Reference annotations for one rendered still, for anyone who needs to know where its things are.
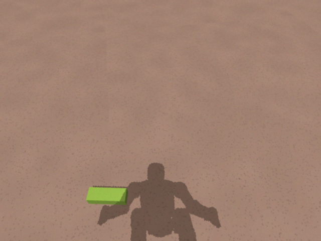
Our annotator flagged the carton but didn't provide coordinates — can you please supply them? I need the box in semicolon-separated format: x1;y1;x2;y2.
86;187;128;205

